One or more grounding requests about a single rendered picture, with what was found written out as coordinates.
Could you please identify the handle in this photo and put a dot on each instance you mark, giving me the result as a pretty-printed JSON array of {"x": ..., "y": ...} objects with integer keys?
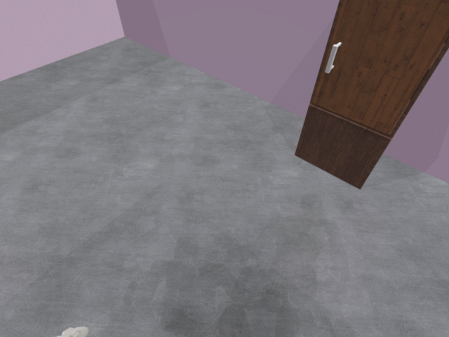
[{"x": 332, "y": 57}]

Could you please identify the cupboard door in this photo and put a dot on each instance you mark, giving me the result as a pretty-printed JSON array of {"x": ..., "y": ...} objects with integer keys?
[{"x": 387, "y": 47}]

